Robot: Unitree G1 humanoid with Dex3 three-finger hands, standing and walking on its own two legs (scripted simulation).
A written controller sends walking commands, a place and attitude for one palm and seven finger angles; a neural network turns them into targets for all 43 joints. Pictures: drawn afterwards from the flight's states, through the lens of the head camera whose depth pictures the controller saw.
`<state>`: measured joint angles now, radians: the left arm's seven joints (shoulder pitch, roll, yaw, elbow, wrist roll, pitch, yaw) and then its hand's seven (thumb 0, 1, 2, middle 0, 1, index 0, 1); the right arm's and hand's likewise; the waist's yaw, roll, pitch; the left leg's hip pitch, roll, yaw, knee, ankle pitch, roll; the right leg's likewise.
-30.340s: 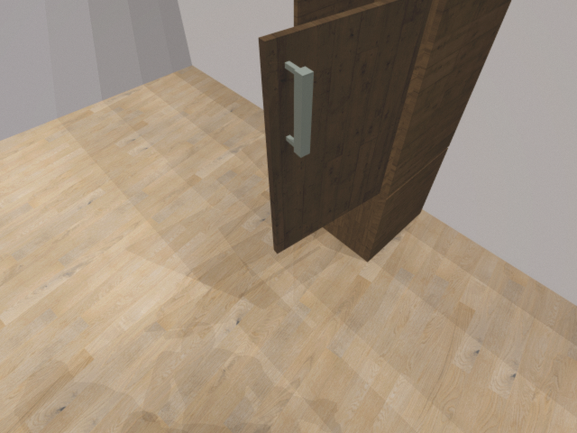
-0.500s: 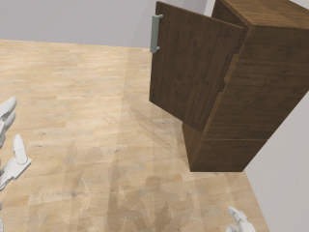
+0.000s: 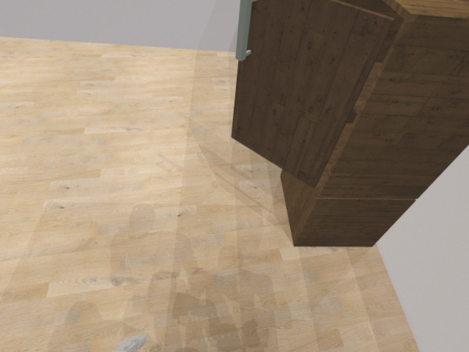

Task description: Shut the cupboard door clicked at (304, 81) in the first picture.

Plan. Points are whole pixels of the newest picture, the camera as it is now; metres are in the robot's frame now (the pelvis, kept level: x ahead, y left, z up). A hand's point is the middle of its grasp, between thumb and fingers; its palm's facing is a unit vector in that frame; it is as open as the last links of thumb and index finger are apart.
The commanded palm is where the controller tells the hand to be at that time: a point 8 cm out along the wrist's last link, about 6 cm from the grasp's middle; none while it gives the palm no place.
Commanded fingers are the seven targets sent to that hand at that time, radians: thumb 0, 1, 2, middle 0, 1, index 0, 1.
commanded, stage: let the arm hang, fingers relaxed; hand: left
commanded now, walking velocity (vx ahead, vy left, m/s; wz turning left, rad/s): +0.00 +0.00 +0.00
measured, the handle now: (247, 28) +0.94 +0.00 +0.14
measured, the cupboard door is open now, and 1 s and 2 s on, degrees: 48 48 48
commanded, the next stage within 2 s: look to check the result in 0.80 s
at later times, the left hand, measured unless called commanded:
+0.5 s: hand out of the picture +0.01 +0.20 -0.16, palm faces +0.04 -0.98 -0.20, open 7.3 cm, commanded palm none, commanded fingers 0.00 0.90 0.90 -0.20 -0.30 -0.20 -0.30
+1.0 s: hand out of the picture +0.00 +0.17 -0.16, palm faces +0.03 -0.99 -0.16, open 7.3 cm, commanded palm none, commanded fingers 0.00 0.90 0.90 -0.20 -0.30 -0.20 -0.30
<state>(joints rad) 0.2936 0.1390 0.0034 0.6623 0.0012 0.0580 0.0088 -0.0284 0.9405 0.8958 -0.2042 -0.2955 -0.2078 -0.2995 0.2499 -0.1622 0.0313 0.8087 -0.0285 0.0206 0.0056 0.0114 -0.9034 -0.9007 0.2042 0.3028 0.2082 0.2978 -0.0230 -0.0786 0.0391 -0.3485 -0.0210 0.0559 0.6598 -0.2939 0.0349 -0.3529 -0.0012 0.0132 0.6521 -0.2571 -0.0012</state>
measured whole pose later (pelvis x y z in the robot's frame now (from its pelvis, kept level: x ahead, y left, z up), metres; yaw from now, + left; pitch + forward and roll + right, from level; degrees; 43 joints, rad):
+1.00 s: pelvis +0.02 +0.01 +0.02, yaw -1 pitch -2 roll +0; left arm 0.33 0.11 0.01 1.16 0.02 0.00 0.04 0.00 0.91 0.90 -0.20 -0.30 -0.20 -0.30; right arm 0.35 -0.11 0.00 1.14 -0.01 -0.01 -0.04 0.01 -0.91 -0.90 0.20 0.30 0.20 0.30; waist -0.01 -0.01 0.00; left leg -0.14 -0.04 0.06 0.41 -0.24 0.06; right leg -0.19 0.00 0.02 0.41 -0.18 0.01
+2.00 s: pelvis +0.01 +0.02 +0.02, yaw +11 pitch +2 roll -2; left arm 0.18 0.21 0.08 0.99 0.03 0.05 0.04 0.00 0.91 0.90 -0.20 -0.30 -0.20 -0.30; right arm 0.28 -0.15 -0.04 0.99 -0.04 0.02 -0.02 0.01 -0.91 -0.90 0.20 0.30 0.20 0.30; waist -0.04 0.00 0.07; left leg -0.31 -0.09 -0.12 0.51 -0.22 0.08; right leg -0.45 0.00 0.00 0.98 -0.42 0.04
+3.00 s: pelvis +0.11 +0.05 +0.02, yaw +47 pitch +2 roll -1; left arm 0.17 0.24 0.08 0.85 0.03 0.01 -0.03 0.00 0.91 0.90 -0.20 -0.29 -0.20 -0.30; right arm 0.32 -0.19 -0.04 0.96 -0.03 -0.01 0.01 0.01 -0.90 -0.90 0.20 0.30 0.21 0.30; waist -0.03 -0.01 0.05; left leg -0.15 -0.02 -0.11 0.44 -0.32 0.02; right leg -0.49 -0.07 -0.02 0.72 -0.27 0.08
